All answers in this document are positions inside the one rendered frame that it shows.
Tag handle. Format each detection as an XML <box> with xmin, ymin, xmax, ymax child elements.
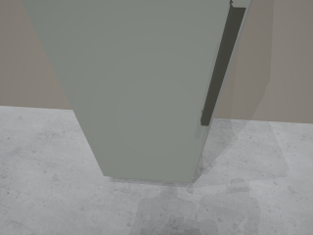
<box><xmin>201</xmin><ymin>0</ymin><xmax>246</xmax><ymax>126</ymax></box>

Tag fridge door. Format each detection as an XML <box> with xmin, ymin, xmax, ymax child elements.
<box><xmin>21</xmin><ymin>0</ymin><xmax>250</xmax><ymax>183</ymax></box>

